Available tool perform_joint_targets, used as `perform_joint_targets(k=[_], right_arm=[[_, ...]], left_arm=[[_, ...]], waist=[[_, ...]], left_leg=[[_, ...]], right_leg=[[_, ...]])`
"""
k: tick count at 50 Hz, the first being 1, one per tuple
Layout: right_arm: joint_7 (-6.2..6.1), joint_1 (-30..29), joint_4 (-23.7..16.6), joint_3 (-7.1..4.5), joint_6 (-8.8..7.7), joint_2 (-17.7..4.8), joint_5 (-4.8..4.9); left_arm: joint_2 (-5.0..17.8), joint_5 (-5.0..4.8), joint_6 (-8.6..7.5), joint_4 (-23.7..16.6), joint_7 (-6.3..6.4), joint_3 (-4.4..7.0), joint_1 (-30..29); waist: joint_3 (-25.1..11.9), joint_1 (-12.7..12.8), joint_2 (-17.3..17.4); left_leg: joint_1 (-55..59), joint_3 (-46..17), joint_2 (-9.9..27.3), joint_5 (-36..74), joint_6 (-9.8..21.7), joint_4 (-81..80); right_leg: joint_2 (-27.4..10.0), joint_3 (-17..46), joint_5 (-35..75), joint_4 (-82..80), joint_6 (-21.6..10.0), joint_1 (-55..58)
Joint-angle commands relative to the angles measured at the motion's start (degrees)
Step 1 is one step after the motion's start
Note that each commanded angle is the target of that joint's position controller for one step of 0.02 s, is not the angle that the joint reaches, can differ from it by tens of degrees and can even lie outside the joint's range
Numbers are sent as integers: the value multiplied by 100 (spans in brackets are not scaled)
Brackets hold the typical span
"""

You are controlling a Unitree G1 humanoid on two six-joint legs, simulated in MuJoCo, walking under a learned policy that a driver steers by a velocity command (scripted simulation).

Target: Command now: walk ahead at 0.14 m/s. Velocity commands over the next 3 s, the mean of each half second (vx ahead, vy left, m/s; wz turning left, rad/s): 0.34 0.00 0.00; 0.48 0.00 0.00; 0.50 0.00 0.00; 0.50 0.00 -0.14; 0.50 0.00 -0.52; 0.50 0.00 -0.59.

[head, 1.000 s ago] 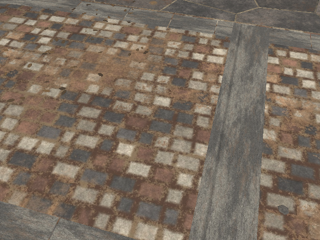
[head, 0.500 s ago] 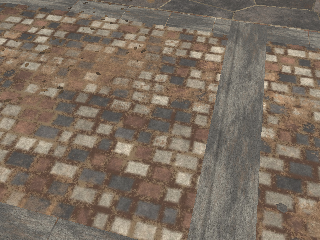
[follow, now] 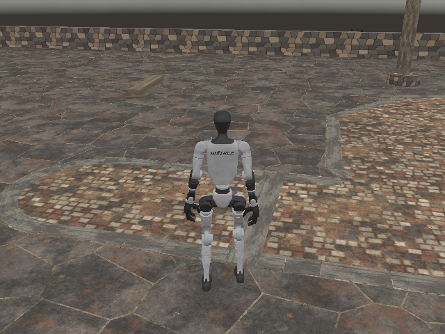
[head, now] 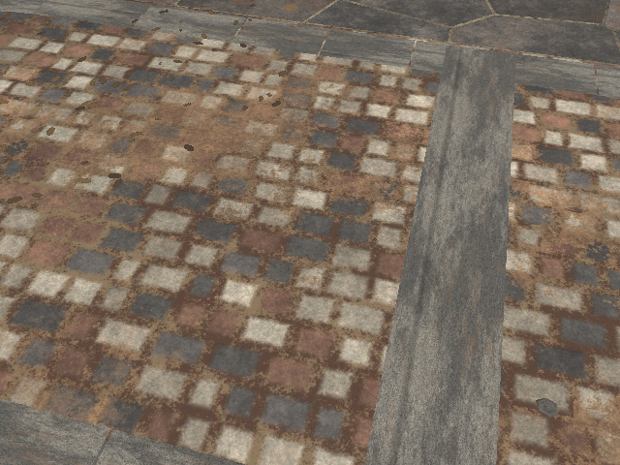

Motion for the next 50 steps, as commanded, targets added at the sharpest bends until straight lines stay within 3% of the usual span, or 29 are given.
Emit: perform_joint_targets(k=[1, 3, 4, 5, 7, 9, 10, 11, 12, 13, 14, 16, 17, 19, 22, 28, 31, 32, 33, 34, 35, 36, 37, 38, 39, 41, 43, 46, 50], right_arm=[[-57, 634, -89, -182, 1, -786, 76], [-50, 780, -145, -316, -99, -1165, 150], [-42, 705, -194, -360, -154, -1234, 157], [-23, 599, -248, -352, -208, -1161, 125], [38, 288, -364, -336, -236, -1054, 169], [77, 57, -490, -324, -228, -1058, 177], [102, -199, -629, -256, -285, -872, 135], [79, -106, -838, -153, -402, -431, 153], [104, -194, -890, -184, -503, -555, 241], [163, -335, -944, -205, -559, -656, 303], [192, -382, -921, -228, -591, -706, 262], [217, -539, -930, -374, -586, -948, 158], [251, -533, -916, -396, -547, -911, 156], [296, -764, -988, -369, -456, -693, 138], [301, -1718, -1385, -279, -426, -538, 109], [446, -2811, -1812, -204, -484, -669, 166], [520, -2635, -1867, -289, -539, -912, 158], [512, -2224, -1778, -374, -543, -1080, 158], [482, -1303, -1508, -512, -531, -1312, 171], [427, -252, -1226, -638, -498, -1601, 166], [388, 541, -1051, -767, -464, -2190, -16], [414, 463, -1027, -647, -468, -1906, -28], [433, -122, -1064, -530, -503, -1520, 34], [440, -694, -1185, -445, -520, -1244, 58], [474, -1115, -1235, -394, -551, -1096, 12], [524, -1335, -1161, -325, -594, -856, -67], [494, -1114, -1009, -336, -616, -927, -50], [349, -776, -883, -377, -605, -1182, -52], [223, -362, -804, -377, -526, -1278, -7]], left_arm=[[508, -30, -80, -136, 3, 102, 175], [310, -64, -292, -353, -91, 58, -184], [308, -79, -401, -445, -146, 52, -336], [326, -112, -496, -513, -197, 59, -375], [349, -184, -635, -480, -272, 84, -47], [502, -139, -651, -8, -296, 236, 1081], [897, -109, -653, 154, -283, 384, 1954], [1548, -109, -693, 180, -333, 504, 2696], [1096, 2, -778, 106, -348, 325, 2267], [830, -11, -825, -91, -346, 237, 1666], [695, -5, -830, -242, -375, 170, 1245], [493, 24, -766, -315, -402, 71, 1085], [437, 38, -722, -278, -380, 43, 1251], [564, 47, -670, -222, -304, 40, 1549], [808, 85, -615, -335, -199, 62, 1534], [979, -33, -594, -360, -147, 143, 1817], [1103, -25, -543, -409, -147, 212, 1664], [1184, 9, -508, -439, -150, 242, 1587], [1167, 50, -453, -478, -156, 237, 1477], [1087, 89, -442, -589, -172, 184, 1369], [335, 88, -534, -699, -241, -8, 2024], [233, -48, -736, -621, -291, -57, 2064], [751, -212, -854, -843, -312, 88, 1454], [930, -250, -900, -997, -282, 122, 945], [928, -183, -883, -1035, -220, 164, 730], [732, -92, -691, -966, -168, 220, 984], [600, -74, -566, -979, -156, 228, 1012], [761, 1, -535, -1278, -138, 292, 220], [669, 9, -614, -1539, -215, 273, -658]], waist=[[644, -100, 503], [1029, -252, 1077], [1222, -267, 1094], [1309, -207, 1045], [1184, 77, 896], [644, 500, 546], [278, 867, -412], [-218, 944, -1937], [-21, 625, -1227], [416, 398, -712], [468, 253, -387], [485, 123, -295], [413, 121, -399], [418, 137, -351], [631, 250, -245], [844, 385, -397], [519, 63, -517], [148, -188, -661], [-407, -666, -704], [-1041, -1128, -591], [-2085, -845, 889], [-2625, -765, 1422], [-1599, -633, 1146], [-943, -473, 651], [-597, -243, 196], [-392, 131, 412], [-204, 212, 438], [106, 102, 302], [197, -150, 298]], left_leg=[[-1127, -705, 433, -2344, 564, -1195], [-891, -2015, 1438, -2931, 1110, -1860], [-898, -2454, 1816, -2714, 1327, -2018], [-760, -2514, 1923, -2267, 1372, -1991], [-721, -1871, 1611, -1457, 1087, -1631], [-1466, -976, 911, -212, 744, -663], [-2063, -240, 341, 696, 430, 1188], [-3258, 165, -346, -569, 161, 3148], [-3704, -583, -84, -879, 291, 4314], [-4019, -687, 226, -385, 463, 4697], [-3940, -601, 484, 189, 555, 4566], [-3633, -373, 744, 830, 544, 3924], [-3498, -248, 758, 966, 487, 3739], [-3620, -54, 774, 1126, 311, 3424], [-3775, 50, 751, 1594, 98, 2239], [-3159, 219, 451, 2253, 214, 593], [-2572, 277, 239, 1903, 485, 289], [-1943, 404, 39, 1743, 590, 352], [-803, 536, -187, 1640, 736, 381], [861, 43, 227, 1575, 974, 481], [3006, -2710, 1828, 282, 1844, 15], [3206, -4760, 2383, -215, 2114, -1260], [2430, -4005, 2142, -253, 1719, -1359], [1413, -2980, 1941, 314, 1481, -1411], [481, -2265, 1719, 950, 1335, -1560], [-461, -1421, 1322, 1374, 1216, -1873], [-802, -1061, 1218, 1604, 1343, -2128], [-630, -871, 1229, 1740, 1402, -2347], [-212, -531, 1096, 1936, 1201, -2372]], right_leg=[[366, -463, -1836, 227, -250, -163], [262, -626, -1160, 1240, -280, -987], [2, -453, -999, 1587, -360, -1273], [-147, -357, -1168, 1654, -446, -1495], [-166, -467, -1187, 602, -575, -855], [270, -712, -212, -186, -477, 1216], [-556, 660, -522, -866, -748, 2098], [-1929, 3413, -1161, -1993, -1582, 2934], [-2290, 4160, -1522, -2227, -1752, 2570], [-2187, 3431, -1345, -2147, -1602, 2206], [-1871, 2597, -981, -2198, -1400, 1961], [-1339, 1386, 229, -2287, -1071, 1746], [-1180, 1022, 725, -2290, -1008, 1751], [-1119, 678, 1427, -2317, -1063, 1756], [-1142, 453, 1595, -2508, -1151, 1508], [-1287, 105, 1586, -2608, -1094, 1628], [-1440, -54, 3100, -1962, -928, 2206], [-1426, -126, 4206, -1408, -862, 2307], [-1228, -306, 4985, -326, -738, 2119], [-987, -423, 4306, 1160, -539, 1078], [16, -493, 1355, 3623, -186, -1075], [438, 456, -1675, 4794, -224, -1863], [43, 557, -1460, 5158, -355, -2444], [-289, 352, -941, 4975, -435, -2415], [-563, 256, -472, 4571, -445, -2098], [-837, 270, -116, 4034, -465, -1402], [-889, 160, -17, 3715, -411, -1367], [-974, 121, 756, 2835, -227, -2147], [-799, -47, 1914, 1291, -151, -2333]])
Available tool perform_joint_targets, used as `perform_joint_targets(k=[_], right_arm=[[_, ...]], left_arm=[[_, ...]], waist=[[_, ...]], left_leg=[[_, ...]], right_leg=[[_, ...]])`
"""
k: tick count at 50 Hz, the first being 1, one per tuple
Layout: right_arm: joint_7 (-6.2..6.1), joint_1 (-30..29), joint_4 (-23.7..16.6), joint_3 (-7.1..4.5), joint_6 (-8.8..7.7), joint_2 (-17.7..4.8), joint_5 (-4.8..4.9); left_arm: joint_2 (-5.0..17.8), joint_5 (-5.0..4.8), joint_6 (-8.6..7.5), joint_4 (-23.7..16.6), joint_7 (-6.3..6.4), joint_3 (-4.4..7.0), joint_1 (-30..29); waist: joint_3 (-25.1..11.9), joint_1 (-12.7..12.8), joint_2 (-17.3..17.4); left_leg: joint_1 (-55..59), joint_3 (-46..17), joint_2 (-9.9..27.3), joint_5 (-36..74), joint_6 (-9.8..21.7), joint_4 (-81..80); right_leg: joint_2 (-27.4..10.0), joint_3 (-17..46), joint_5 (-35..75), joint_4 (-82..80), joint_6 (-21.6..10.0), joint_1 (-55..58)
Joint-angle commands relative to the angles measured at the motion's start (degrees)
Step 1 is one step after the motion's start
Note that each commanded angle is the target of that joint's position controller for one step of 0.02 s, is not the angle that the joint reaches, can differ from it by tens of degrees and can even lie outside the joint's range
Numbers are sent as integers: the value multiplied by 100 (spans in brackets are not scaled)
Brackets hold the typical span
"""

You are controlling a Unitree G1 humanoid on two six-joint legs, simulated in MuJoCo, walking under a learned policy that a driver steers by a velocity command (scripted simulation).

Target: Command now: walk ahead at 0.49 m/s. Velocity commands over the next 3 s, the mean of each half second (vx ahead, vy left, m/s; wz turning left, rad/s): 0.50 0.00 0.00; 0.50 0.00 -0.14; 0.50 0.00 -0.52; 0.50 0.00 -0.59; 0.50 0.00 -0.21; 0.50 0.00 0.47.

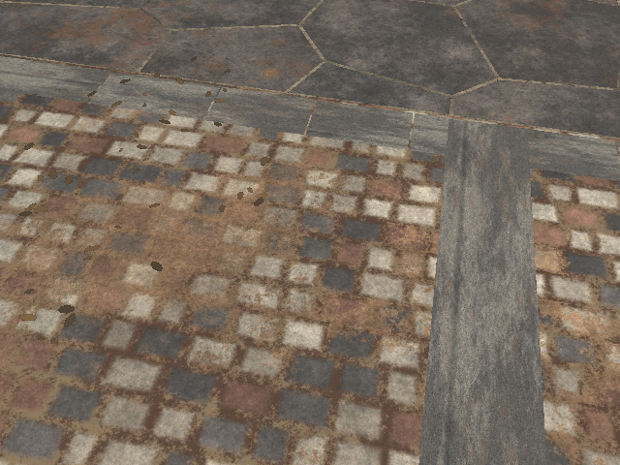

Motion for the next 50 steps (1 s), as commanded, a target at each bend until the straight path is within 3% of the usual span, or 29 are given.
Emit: perform_joint_targets(k=[1, 5, 8, 10, 11, 12, 13, 14, 15, 16, 17, 18, 19, 21, 24, 30, 35, 37, 38, 39, 40, 41, 42, 43, 44, 45, 47, 48, 50], right_arm=[[-105, -69, -313, -149, -54, -902, 51], [-127, 390, -130, -169, 27, -953, 103], [-156, 496, -48, -218, 124, -1011, 119], [-166, 329, -87, -255, 177, -1103, 118], [-163, 176, -127, -255, 207, -1118, 114], [-158, 112, -189, -193, 224, -973, 81], [-154, 230, -346, -85, 201, -747, -48], [-72, 974, -298, 119, 51, 44, 50], [-52, 496, -279, -32, -83, -684, 204], [-38, -89, -467, -100, -161, -945, 297], [-82, -362, -513, -104, -170, -907, 260], [-114, -488, -523, -151, -127, -857, 164], [-110, -350, -509, -163, -48, -746, 143], [-126, -211, -479, -153, 85, -522, 135], [-150, -758, -687, -175, 156, -536, 67], [-58, -1963, -1035, -110, 87, -378, 82], [100, -2616, -1323, -71, 19, -436, 141], [152, -2525, -1364, -110, -24, -565, 142], [151, -2245, -1316, -169, -47, -687, 137], [130, -1611, -1147, -272, -66, -861, 125], [78, -541, -847, -423, -75, -1187, 92], [19, 358, -693, -560, -68, -1732, -44], [52, 540, -641, -500, -42, -1640, -20], [37, 294, -660, -371, -50, -1164, 27], [16, -231, -749, -303, -57, -962, 55], [22, -679, -805, -243, -72, -775, 23], [44, -1053, -766, -190, -110, -528, -70], [41, -1074, -725, -197, -125, -495, -77], [-4, -1014, -638, -241, -160, -626, -86]], left_arm=[[168, -3, -70, -321, -58, 15, -343], [147, -59, -109, -550, -184, -47, -1035], [233, -76, -167, -730, -297, -52, -1255], [426, -83, -201, -688, -328, 21, -877], [599, -73, -211, -532, -315, 118, -289], [905, -59, -207, -216, -273, 271, 750], [1406, 12, -172, -30, -207, 386, 1807], [1572, 55, -165, 80, -272, 392, 1941], [974, 3, -179, 23, -278, 236, 1723], [725, -11, -185, -95, -255, 157, 1194], [620, 22, -185, -199, -263, 105, 722], [469, 63, -188, -225, -283, 64, 479], [364, 116, -198, -190, -296, 26, 429], [399, 88, -223, -72, -293, 36, 578], [637, 78, -216, 51, -194, 95, 831], [702, 5, -125, 233, -77, 91, 1328], [759, -43, -5, 475, -43, 139, 1718], [813, -64, 47, 497, -20, 173, 1669], [866, -67, 70, 474, -15, 188, 1566], [872, -66, 99, 433, -17, 181, 1408], [720, -24, 109, 349, -22, 113, 1323], [239, 42, 56, 211, -46, -30, 1746], [-138, -30, -57, 295, -72, -153, 2139], [546, -213, -120, 253, -76, 39, 1631], [698, -268, -138, 93, -56, 85, 1195], [658, -207, -116, 69, -13, 109, 986], [389, -160, 48, 134, 2, 156, 1194], [239, -174, 128, 164, -5, 151, 1292], [183, -161, 240, 71, 8, 176, 1162]], waist=[[434, 94, 490], [601, -146, 475], [617, -100, 527], [347, 178, 684], [-27, 528, 734], [-684, 973, 647], [-1618, 1203, -220], [-2253, 734, -1687], [-1816, 915, -936], [-1030, 842, -618], [-647, 645, -42], [-335, 489, 80], [-294, 310, -76], [-166, 195, -130], [119, 244, -17], [376, 590, -80], [593, 727, -131], [505, 576, -193], [335, 381, -276], [-27, 9, -303], [-724, -438, -180], [-1703, -447, 798], [-2424, -328, 1816], [-1749, -400, 1299], [-962, -268, 1056], [-562, -76, 693], [-193, 283, 872], [-124, 353, 870], [75, 418, 754]], left_leg=[[-380, -830, 1486, 778, 751, -814], [310, -766, 1672, 791, 727, -616], [928, -835, 1947, 1206, 652, -230], [1071, -787, 1973, 2370, 527, 252], [988, -618, 1808, 3407, 421, 946], [460, -375, 1473, 3610, 243, 2162], [-872, -90, 1039, 1635, 23, 4163], [-3014, -567, 2, -2275, -241, 5829], [-3642, -1171, 370, -2285, -113, 6419], [-3899, -1009, 663, -1721, -19, 6381], [-3617, -860, 970, -1172, -36, 6107], [-3376, -811, 1134, -872, -70, 5761], [-3036, -844, 1272, -668, -79, 5565], [-2881, -761, 1329, -550, -152, 5238], [-3437, -699, 1389, 77, -327, 4488], [-3358, -401, 1109, 1557, -390, 2486], [-3524, -402, 970, 1172, -218, 1791], [-3176, -385, 875, 760, -80, 1615], [-2666, -299, 727, 559, -12, 1556], [-1742, -147, 531, 541, 94, 1440], [-128, -310, 694, 715, 284, 1614], [2220, -2199, 2170, 398, 888, 1659], [3026, -4298, 2953, -451, 1315, 760], [2456, -3866, 2734, -926, 1007, 550], [1558, -2996, 2602, -735, 759, 394], [699, -2395, 2397, -436, 634, 159], [-306, -1462, 2051, -24, 476, -260], [-486, -1163, 1976, 133, 490, -393], [-623, -683, 1945, 574, 533, -553]], right_leg=[[111, -133, 853, -1030, 55, 128], [285, -239, 770, -1762, 31, 53], [361, -223, 202, -2076, -145, 7], [576, -384, -215, -2208, -311, 730], [795, -573, -236, -2300, -440, 1614], [784, -524, -107, -2224, -639, 3105], [-492, 1022, -135, -2147, -1044, 4918], [-1536, 3832, -1257, -3060, -1924, 6515], [-1301, 3748, -1732, -3339, -1633, 6216], [-1120, 2793, -1321, -3406, -1361, 5418], [-919, 2127, -618, -3561, -1244, 4545], [-696, 1629, -165, -3736, -1187, 3889], [-558, 1321, 0, -3904, -1145, 3538], [-439, 962, 269, -4157, -1221, 3222], [-432, 643, 598, -4371, -1268, 3212], [-172, 58, 417, -4487, -996, 3446], [-556, 102, 531, -4123, -952, 4355], [-681, 191, 1017, -3813, -862, 4564], [-657, 216, 1718, -3499, -806, 4557], [-476, 117, 2539, -2809, -705, 4412], [-135, -72, 2388, -1581, -525, 3714], [564, -413, 347, 629, -175, 1676], [1179, 202, -3259, 1931, -57, 431], [849, 633, -3106, 2491, -135, -74], [560, 440, -2550, 2453, -201, -271], [304, 360, -2026, 2191, -203, -7], [27, 399, -1485, 1782, -216, 659], [0, 371, -1379, 1717, -218, 770], [-22, 377, -1023, 1553, -186, 546]])
Over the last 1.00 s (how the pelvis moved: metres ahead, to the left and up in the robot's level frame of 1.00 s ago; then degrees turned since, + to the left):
0.45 0.04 0.01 1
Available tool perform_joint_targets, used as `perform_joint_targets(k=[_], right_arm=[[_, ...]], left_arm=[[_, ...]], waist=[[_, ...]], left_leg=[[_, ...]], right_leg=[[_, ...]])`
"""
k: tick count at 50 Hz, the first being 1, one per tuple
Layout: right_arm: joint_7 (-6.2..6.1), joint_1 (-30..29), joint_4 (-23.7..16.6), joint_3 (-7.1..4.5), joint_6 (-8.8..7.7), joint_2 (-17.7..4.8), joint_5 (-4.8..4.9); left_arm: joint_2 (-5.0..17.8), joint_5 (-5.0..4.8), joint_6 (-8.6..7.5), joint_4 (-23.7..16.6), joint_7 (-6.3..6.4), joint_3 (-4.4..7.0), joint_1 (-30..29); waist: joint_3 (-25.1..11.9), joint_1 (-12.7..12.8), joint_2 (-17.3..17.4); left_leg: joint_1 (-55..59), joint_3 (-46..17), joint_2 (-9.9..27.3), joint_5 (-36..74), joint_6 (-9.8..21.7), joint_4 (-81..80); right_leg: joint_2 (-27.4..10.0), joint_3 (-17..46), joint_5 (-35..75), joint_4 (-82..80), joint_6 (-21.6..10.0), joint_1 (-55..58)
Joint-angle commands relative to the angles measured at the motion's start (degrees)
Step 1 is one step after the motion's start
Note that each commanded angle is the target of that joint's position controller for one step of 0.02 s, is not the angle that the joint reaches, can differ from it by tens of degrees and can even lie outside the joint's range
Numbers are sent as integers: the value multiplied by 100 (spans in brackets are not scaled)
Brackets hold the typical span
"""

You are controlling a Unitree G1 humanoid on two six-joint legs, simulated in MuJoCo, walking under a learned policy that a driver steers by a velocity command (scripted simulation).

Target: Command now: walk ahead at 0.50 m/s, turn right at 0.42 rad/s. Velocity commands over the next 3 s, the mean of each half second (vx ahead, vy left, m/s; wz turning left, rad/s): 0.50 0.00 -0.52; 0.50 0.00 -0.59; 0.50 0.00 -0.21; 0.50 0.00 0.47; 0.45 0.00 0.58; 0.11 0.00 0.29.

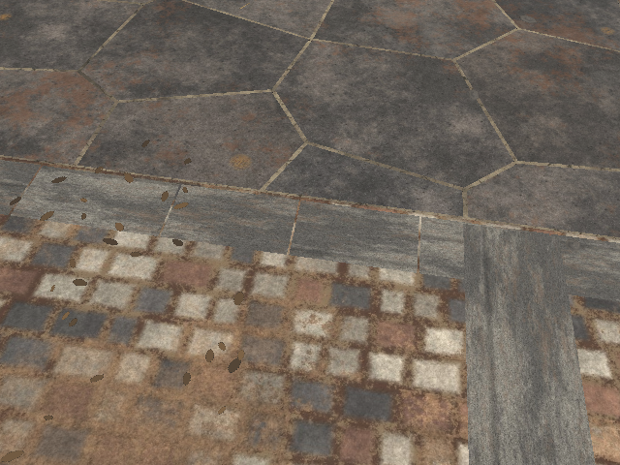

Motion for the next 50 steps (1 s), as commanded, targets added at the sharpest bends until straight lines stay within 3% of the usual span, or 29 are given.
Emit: perform_joint_targets(k=[1, 4, 7, 10, 13, 16, 17, 18, 19, 20, 21, 22, 23, 24, 25, 27, 30, 33, 36, 40, 42, 43, 44, 45, 46, 47, 48, 50], right_arm=[[-71, -136, -204, -135, -120, -633, -39], [-174, 43, -127, -160, -86, -732, -56], [-245, 146, -124, -175, -37, -841, -23], [-285, 507, -33, -210, 50, -937, 32], [-286, 698, 12, -253, 183, -1025, 100], [-317, 468, -100, -321, 287, -1276, 174], [-325, 367, -141, -339, 329, -1358, 189], [-322, 205, -193, -327, 349, -1374, 226], [-317, 223, -308, -267, 295, -1222, 136], [-218, 691, -599, -7, 112, -276, -31], [-124, 115, -760, -45, -165, -674, 220], [-80, -372, -914, -97, -287, -861, 399], [-104, -397, -870, -90, -334, -847, 322], [-145, -360, -793, -144, -310, -898, 170], [-147, -224, -771, -195, -222, -963, 125], [-152, -189, -839, -204, -66, -857, 56], [-191, -777, -1074, -140, 22, -679, -19], [-137, -1397, -1262, -62, -5, -529, 18], [-67, -1802, -1455, -52, -47, -597, 107], [22, -1719, -1545, -133, -171, -893, 135], [-1, -902, -1349, -241, -240, -1084, 95], [-37, -68, -1245, -324, -265, -1344, -15], [-70, 790, -1096, -465, -200, -1847, -115], [-21, 836, -1039, -390, -147, -1530, 33], [-42, 512, -1153, -262, -99, -1052, 95], [-65, 200, -1213, -199, -31, -890, 69], [-68, -56, -1187, -153, 9, -781, 33], [-73, -244, -1133, -110, -7, -681, -10]], left_arm=[[170, 25, 120, -254, 24, 103, 293], [173, 76, 98, -430, -30, 124, -129], [93, 104, 60, -619, -146, 72, -658], [4, 114, 54, -898, -260, -1, -1265], [5, 92, 59, -1184, -378, -28, -1623], [271, 70, 86, -1317, -445, 90, -1296], [472, 43, 95, -1243, -441, 193, -779], [788, 32, 92, -1041, -392, 368, 102], [1321, 58, 145, -846, -253, 574, 936], [1803, 50, 89, -885, -227, 601, 709], [1401, 138, 10, -998, -262, 461, 972], [1057, 161, -62, -961, -272, 367, 770], [822, 111, -102, -1039, -273, 296, 355], [639, 118, -112, -1150, -268, 236, -75], [505, 160, -120, -1254, -240, 175, -284], [640, 145, -139, -1289, -177, 188, -270], [901, 126, -138, -1260, -52, 248, 15], [894, 97, -81, -1229, -1, 247, 254], [897, 76, -49, -1155, -6, 249, 505], [865, 75, 27, -1154, 50, 247, 577], [744, 96, 55, -1259, 57, 201, 390], [469, 153, 34, -1388, 27, 91, 271], [117, 42, -17, -1519, 31, -12, 979], [427, -18, -44, -1527, 30, -17, 1178], [906, -32, -14, -1499, 21, 103, 743], [965, 30, 27, -1580, 23, 123, 316], [893, 97, 40, -1664, 8, 134, 81], [670, 57, 110, -1694, -42, 136, 147]], waist=[[-35, 186, 716], [104, 113, 599], [233, -32, 515], [448, -268, 401], [528, -327, 440], [90, 57, 768], [-217, 379, 862], [-678, 880, 776], [-1172, 1183, 156], [-1515, 380, -1149], [-2096, 749, -550], [-1343, 771, -302], [-890, 498, 134], [-621, 256, 290], [-559, 68, 261], [-459, -66, 243], [-222, 68, 142], [-125, 327, -116], [-96, 510, -267], [-156, 384, -438], [-484, -67, -537], [-1188, -468, -242], [-2172, -377, 1300], [-2228, -305, 2047], [-1360, -401, 1325], [-803, -367, 843], [-379, -234, 687], [-137, 7, 904]], left_leg=[[243, -943, 1569, 747, 666, -1452], [526, -507, 1541, 1087, 630, -1504], [726, -65, 1495, 1236, 538, -1550], [1288, 170, 1657, 1464, 529, -1446], [1919, 364, 1830, 2136, 494, -1067], [2081, 611, 1837, 4780, 327, -48], [1999, 657, 1789, 5462, 261, 737], [1555, 753, 1585, 5252, 85, 1918], [137, 743, 1299, 3295, -199, 3703], [-2390, 20, 22, -2269, -509, 5597], [-3067, -1264, -56, -2486, -382, 6141], [-3535, -1314, 237, -1926, -217, 5944], [-3296, -1307, 513, -1407, -142, 5405], [-2859, -1279, 682, -1145, -183, 4915], [-2450, -1314, 802, -965, -236, 4642], [-2177, -1223, 815, -808, -423, 4138], [-2267, -1071, 660, 36, -661, 3011], [-1927, -1016, 356, 1156, -663, 1625], [-1651, -1043, 164, 1520, -611, 978], [-1432, -1210, 97, 798, -402, 541], [-308, -1077, 68, 674, -150, 252], [1115, -1646, 756, 615, 190, 468], [3385, -3928, 2132, -335, 1082, 255], [3613, -5429, 2597, -1570, 1281, -312], [2882, -4706, 2389, -2097, 1020, -437], [2066, -3846, 2155, -1662, 805, -508], [1308, -3231, 1911, -1067, 736, -679], [556, -2395, 1603, -415, 640, -992]], right_leg=[[-347, 343, 707, -119, 23, -564], [-271, 386, 1500, -921, 103, -970], [-205, 28, 2063, -1833, 107, -908], [-164, -263, 2013, -2406, 37, -1128], [-46, -560, 1463, -2732, -91, -1250], [463, -1064, 637, -2799, -385, -206], [698, -1175, 415, -2832, -532, 496], [931, -1152, 811, -3320, -749, 1797], [311, 47, 753, -3596, -1071, 3505], [-1058, 3313, 166, -4135, -2086, 5131], [-1392, 4430, -167, -4902, -2245, 5470], [-1237, 3553, 298, -4965, -1930, 5030], [-955, 2747, 826, -4932, -1690, 4166], [-723, 2195, 1364, -4984, -1520, 3344], [-570, 1892, 1725, -5108, -1454, 2848], [-467, 1659, 2154, -5273, -1471, 2318], [-229, 1243, 2371, -5363, -1364, 1912], [80, 998, 1837, -5250, -1058, 1721], [-14, 1271, 1384, -5087, -928, 1832], [-289, 1942, 1299, -4409, -821, 2504], [-30, 1933, 1870, -3703, -617, 2430], [285, 1582, 1643, -2407, -407, 1843], [1092, 783, -167, -353, 59, -131], [883, 766, -1812, 632, 123, -1166], [561, 796, -1365, 1059, 154, -1532], [340, 537, -920, 1050, 171, -1450], [169, 465, -605, 754, 171, -1274], [-101, 398, -309, 358, 143, -814]])
Over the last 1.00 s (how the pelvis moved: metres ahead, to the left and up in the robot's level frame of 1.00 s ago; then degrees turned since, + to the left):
0.58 0.00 -0.01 -6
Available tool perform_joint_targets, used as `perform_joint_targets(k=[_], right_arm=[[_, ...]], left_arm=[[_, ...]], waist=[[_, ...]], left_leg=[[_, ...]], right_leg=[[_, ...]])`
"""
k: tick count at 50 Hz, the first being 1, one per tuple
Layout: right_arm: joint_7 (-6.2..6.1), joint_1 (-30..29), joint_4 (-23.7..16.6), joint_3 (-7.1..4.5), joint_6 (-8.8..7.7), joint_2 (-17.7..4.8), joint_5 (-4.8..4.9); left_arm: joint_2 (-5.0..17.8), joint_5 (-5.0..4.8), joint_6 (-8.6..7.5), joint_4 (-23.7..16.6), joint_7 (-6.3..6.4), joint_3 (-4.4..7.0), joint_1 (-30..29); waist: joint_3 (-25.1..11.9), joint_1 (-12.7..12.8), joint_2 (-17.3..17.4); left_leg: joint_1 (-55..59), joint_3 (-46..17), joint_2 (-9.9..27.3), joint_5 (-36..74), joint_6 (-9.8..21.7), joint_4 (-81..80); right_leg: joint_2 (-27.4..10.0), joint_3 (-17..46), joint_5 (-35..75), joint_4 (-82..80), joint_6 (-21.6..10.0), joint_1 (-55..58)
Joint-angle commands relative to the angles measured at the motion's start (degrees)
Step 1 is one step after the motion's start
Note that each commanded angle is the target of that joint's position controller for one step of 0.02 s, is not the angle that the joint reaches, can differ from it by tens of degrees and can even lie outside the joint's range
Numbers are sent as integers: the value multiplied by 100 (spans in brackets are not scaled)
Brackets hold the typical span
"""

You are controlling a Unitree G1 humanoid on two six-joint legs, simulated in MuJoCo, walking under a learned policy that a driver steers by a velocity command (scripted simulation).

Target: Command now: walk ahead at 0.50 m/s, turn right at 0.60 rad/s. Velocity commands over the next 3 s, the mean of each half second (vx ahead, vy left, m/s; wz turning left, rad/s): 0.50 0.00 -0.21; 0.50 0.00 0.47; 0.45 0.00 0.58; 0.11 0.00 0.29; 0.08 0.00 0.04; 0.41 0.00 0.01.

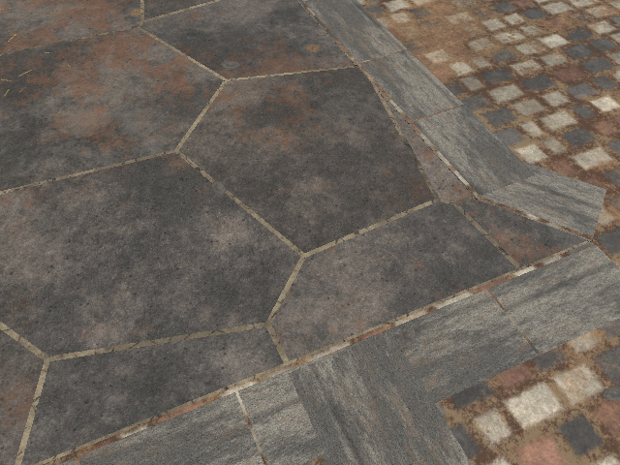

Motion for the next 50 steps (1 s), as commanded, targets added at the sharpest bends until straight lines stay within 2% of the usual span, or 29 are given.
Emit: perform_joint_targets(k=[1, 5, 9, 12, 15, 16, 17, 18, 19, 20, 21, 22, 23, 24, 25, 27, 29, 35, 38, 40, 42, 43, 44, 45, 46, 47, 48, 49, 50], right_arm=[[-21, 149, -165, -134, -46, -573, -2], [-37, 287, -23, -236, -98, -869, 13], [-60, 491, 91, -239, -18, -973, 54], [-12, 920, 305, -235, 76, -1117, 186], [6, 1064, 445, -259, 198, -1320, 291], [-5, 1030, 477, -262, 228, -1390, 299], [-17, 941, 510, -241, 252, -1399, 325], [-31, 984, 521, -163, 234, -1221, 291], [-15, 993, 321, 25, 182, -737, 55], [32, 1600, 268, 159, 69, -268, 145], [39, 1105, 328, -31, 32, -962, 341], [44, 715, 155, -76, 34, -1033, 391], [12, 591, 170, -70, 71, -936, 317], [-6, 610, 194, -102, 142, -895, 241], [-8, 816, 259, -107, 238, -794, 250], [-21, 886, 270, -79, 378, -553, 269], [-39, 677, 170, -82, 443, -490, 238], [151, -318, -189, 18, 401, -304, 162], [246, -732, -423, 30, 410, -352, 166], [299, -819, -553, 1, 419, -440, 166], [307, -450, -572, -109, 441, -636, 180], [289, 211, -438, -233, 449, -834, 208], [207, 1139, -191, -445, 468, -1215, 222], [78, 1641, -91, -609, 523, -1853, 234], [129, 1321, -331, -595, 419, -2146, 189], [194, 1394, -406, -440, 338, -1583, 181], [190, 1254, -359, -376, 266, -1333, 170], [178, 885, -415, -317, 231, -1151, 189], [147, 544, -488, -255, 229, -931, 164]], left_arm=[[395, -24, -8, -568, -37, 138, -110], [282, 20, 31, -780, -54, 95, -433], [114, 38, -53, -916, -184, 4, -1082], [2, 42, -119, -1111, -271, -76, -1651], [203, 47, -192, -1227, -327, -31, -1842], [349, 56, -215, -1181, -327, 33, -1606], [536, 83, -235, -995, -306, 142, -957], [859, 124, -229, -720, -243, 302, -64], [1413, 211, -187, -572, -114, 442, 993], [1604, 270, -183, -609, -118, 402, 861], [1051, 249, -205, -628, -144, 280, 759], [834, 185, -233, -563, -148, 193, 457], [625, 158, -261, -536, -167, 126, 83], [450, 157, -297, -522, -187, 88, -229], [358, 192, -353, -499, -187, 75, -422], [337, 224, -464, -394, -162, 102, -588], [402, 261, -510, -274, -104, 140, -582], [687, 216, -448, -11, 30, 242, -303], [818, 115, -355, 139, 47, 306, -92], [916, 49, -270, 201, 52, 344, -74], [1102, 2, -180, 187, 75, 387, -187], [1151, -32, -122, 170, 79, 387, -299], [1048, -35, -111, 154, 83, 332, -271], [529, 205, -174, 8, 88, 155, -101], [49, 199, -376, -283, 36, -23, 281], [656, -34, -561, -347, -33, 77, -500], [698, -145, -645, -454, -58, 87, -818], [625, -21, -675, -381, -3, 70, -837], [695, 134, -647, -326, 39, 121, -804]], waist=[[-71, -94, 892], [-57, -108, 636], [76, -367, 533], [319, -517, 491], [389, -401, 663], [221, -194, 769], [-184, 239, 782], [-812, 660, 736], [-1823, 988, -162], [-2633, 503, -1366], [-2151, 771, -589], [-1257, 644, -577], [-857, 423, -296], [-536, 220, -387], [-438, 27, -491], [-252, -141, -347], [-50, -168, -207], [322, 139, -28], [478, 270, -3], [463, 227, -58], [89, -61, -239], [-279, -464, -221], [-790, -911, -43], [-1118, -841, 1190], [-2063, -261, 1972], [-1979, -727, 918], [-1249, -663, 788], [-787, -394, 271], [-570, -177, 305]], left_leg=[[1000, -1597, 1626, -98, 889, -1655], [1206, -789, 1709, 928, 1036, -1861], [1320, 24, 1476, 1315, 843, -1850], [1515, -8, 1558, 1247, 907, -1838], [2011, -268, 1807, 1964, 882, -1470], [2091, -274, 1799, 2691, 805, -1125], [1964, -90, 1628, 3505, 663, -374], [1323, 98, 1339, 3447, 455, 717], [-119, 262, 928, 1112, 157, 2748], [-1790, -449, 110, -2499, -64, 4345], [-2286, -955, 356, -2353, -40, 4842], [-2618, -808, 575, -1871, -4, 4792], [-2430, -740, 797, -1393, -32, 4529], [-2182, -738, 931, -1038, -71, 4271], [-1811, -787, 1029, -755, -106, 4187], [-1686, -780, 1034, -478, -180, 4063], [-1950, -861, 1031, -103, -239, 3758], [-2014, -465, 880, 1245, -148, 1849], [-2141, -268, 828, 963, 38, 1345], [-2071, -69, 703, 492, 213, 1163], [-1324, 309, 296, -99, 450, 1157], [-446, 491, -6, -137, 615, 976], [1031, 427, -282, 179, 828, 676], [2463, -1429, 839, 631, 1212, 515], [3944, -4948, 1973, -922, 2436, -625], [3935, -4931, 2014, -1184, 2117, -1184], [3357, -4132, 1858, -926, 1898, -1144], [2488, -3455, 1610, -319, 1700, -1073], [1777, -2914, 1393, 300, 1589, -1083]], right_leg=[[-709, 188, 418, -67, 20, -1283], [-800, 165, 1231, -825, 145, -1618], [-673, -152, 2311, -2224, 101, -1277], [-491, -461, 2165, -3047, 15, -1029], [-335, -602, 1501, -3601, -130, -832], [-197, -659, 1361, -3812, -207, -370], [-15, -799, 1628, -4157, -339, 662], [-67, -716, 1965, -4062, -489, 2201], [-1497, 810, 2523, -3744, -907, 4100], [-2641, 3240, 1664, -4517, -1680, 5142], [-2444, 2958, 1274, -4824, -1466, 4622], [-2223, 2021, 1453, -4941, -1250, 3916], [-1963, 1441, 1673, -5132, -1116, 3178], [-1755, 948, 1782, -5379, -1038, 2574], [-1652, 616, 1783, -5632, -982, 2154], [-1640, 171, 2078, -5984, -1017, 1784], [-1632, -263, 2364, -6129, -993, 1752], [-1561, -1281, 2470, -6221, -792, 2098], [-1732, -1471, 2597, -6034, -707, 2643], [-1827, -1583, 3243, -5695, -612, 2996], [-1792, -1734, 5213, -4835, -471, 3158], [-1648, -1873, 5927, -3880, -343, 3035], [-1377, -1988, 5584, -2528, -111, 2408], [-957, -1954, 2118, -555, 216, 774], [263, -663, -1276, 1118, 468, -1238], [-14, 138, -992, 1312, 310, -1862], [-227, 62, -505, 1030, 152, -2147], [-507, 65, -54, 548, 106, -1883], [-669, 77, 208, 60, 124, -1453]])
Over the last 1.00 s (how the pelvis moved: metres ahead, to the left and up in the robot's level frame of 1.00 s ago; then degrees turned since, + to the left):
0.56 -0.12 -0.01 -35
